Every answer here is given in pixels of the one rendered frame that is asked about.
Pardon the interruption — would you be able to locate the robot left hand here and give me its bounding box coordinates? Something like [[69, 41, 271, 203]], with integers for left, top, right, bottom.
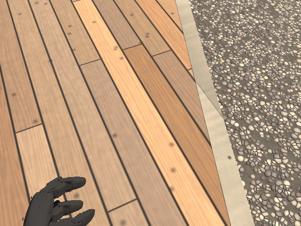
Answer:
[[22, 176, 95, 226]]

